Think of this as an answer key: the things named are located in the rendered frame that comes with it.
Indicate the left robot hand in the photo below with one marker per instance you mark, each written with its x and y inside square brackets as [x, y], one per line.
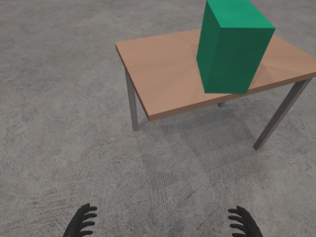
[76, 224]

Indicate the table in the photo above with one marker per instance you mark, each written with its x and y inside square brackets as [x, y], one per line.
[163, 72]

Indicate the carton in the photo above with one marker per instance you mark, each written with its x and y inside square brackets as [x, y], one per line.
[233, 39]

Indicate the right robot hand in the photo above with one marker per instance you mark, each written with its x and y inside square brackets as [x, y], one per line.
[249, 226]

